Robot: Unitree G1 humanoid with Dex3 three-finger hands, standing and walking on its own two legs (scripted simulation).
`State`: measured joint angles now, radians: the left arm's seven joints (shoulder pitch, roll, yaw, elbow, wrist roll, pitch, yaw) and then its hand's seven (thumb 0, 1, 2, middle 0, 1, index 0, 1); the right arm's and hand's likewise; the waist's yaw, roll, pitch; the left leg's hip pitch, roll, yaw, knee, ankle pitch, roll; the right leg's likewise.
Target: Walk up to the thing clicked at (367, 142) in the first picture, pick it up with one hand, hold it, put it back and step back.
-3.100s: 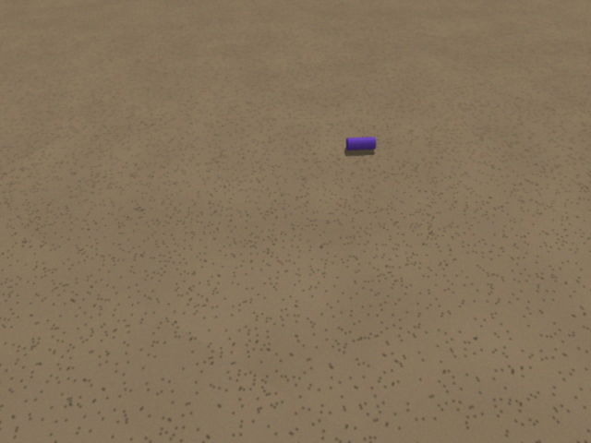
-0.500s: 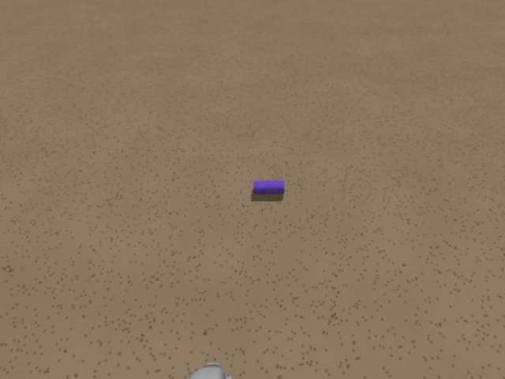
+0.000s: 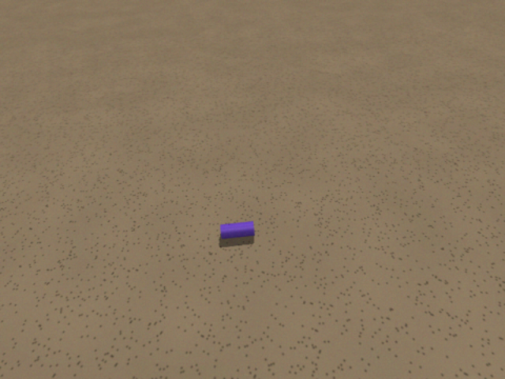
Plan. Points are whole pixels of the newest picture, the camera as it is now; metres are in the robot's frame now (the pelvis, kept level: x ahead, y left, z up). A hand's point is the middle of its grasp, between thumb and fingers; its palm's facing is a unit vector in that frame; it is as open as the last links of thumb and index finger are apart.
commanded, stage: walk up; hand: left
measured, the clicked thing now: (237, 230) +0.92 +0.12 -0.71
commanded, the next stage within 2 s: none
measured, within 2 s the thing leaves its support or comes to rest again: neither
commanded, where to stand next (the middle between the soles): +0.55 -0.14 m, yaw +5 degrees
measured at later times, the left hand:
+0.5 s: hand (161, 345) +0.23 +0.20 -0.14, palm faces -0.04 -0.95 -0.31, open 7.4 cm
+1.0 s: hand (214, 280) +0.35 +0.11 -0.11, palm faces +0.07 -0.92 -0.40, open 7.4 cm
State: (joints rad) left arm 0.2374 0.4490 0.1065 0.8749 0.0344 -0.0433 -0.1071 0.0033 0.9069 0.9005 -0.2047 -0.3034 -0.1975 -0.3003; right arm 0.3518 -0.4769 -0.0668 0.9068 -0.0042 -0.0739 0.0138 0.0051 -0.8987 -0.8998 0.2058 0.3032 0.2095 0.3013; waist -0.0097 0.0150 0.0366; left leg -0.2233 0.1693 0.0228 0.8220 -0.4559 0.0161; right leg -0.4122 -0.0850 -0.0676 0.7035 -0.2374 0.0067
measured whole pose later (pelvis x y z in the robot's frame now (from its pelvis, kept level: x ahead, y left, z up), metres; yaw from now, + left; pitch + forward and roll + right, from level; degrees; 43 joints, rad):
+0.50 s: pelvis +0.18 -0.06 +0.01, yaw +1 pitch -3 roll +1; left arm 0.30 0.43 0.06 0.86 0.02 -0.01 -0.06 0.01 0.91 0.90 -0.21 -0.30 -0.20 -0.30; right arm 0.32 -0.40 -0.04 0.85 0.00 -0.11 0.01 0.00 -0.90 -0.90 0.21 0.30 0.21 0.30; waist 0.00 -0.09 0.08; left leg -0.29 0.03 0.10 0.61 -0.26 0.02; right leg -0.47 -0.05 0.01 1.08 -0.42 -0.03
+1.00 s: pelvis +0.35 -0.18 +0.02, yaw +4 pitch -2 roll +0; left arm 0.36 0.41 0.06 0.86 0.01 -0.08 -0.05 0.00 0.90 0.90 -0.21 -0.30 -0.20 -0.30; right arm 0.26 -0.42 -0.05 0.90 -0.01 -0.05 0.05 0.01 -0.90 -0.90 0.20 0.30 0.21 0.30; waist 0.05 0.03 0.08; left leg -0.51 0.05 0.03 0.82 -0.28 0.02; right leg -0.20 -0.03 -0.13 0.53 -0.30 -0.04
